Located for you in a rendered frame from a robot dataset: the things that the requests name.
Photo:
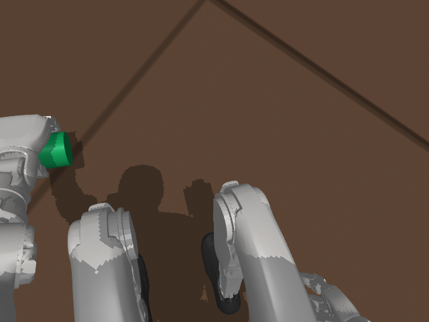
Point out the can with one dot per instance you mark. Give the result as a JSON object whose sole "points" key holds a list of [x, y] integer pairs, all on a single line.
{"points": [[57, 152]]}

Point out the left robot hand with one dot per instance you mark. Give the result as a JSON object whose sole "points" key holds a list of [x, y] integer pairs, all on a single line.
{"points": [[31, 132]]}

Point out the right robot foot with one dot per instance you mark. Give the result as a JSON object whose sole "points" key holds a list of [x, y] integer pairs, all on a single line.
{"points": [[227, 306]]}

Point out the left robot arm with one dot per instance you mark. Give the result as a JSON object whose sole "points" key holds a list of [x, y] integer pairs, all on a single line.
{"points": [[18, 175]]}

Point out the right robot hand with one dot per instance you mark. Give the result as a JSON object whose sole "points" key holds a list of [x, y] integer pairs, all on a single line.
{"points": [[333, 306]]}

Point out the left robot foot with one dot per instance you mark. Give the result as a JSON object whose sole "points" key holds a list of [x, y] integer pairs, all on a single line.
{"points": [[144, 288]]}

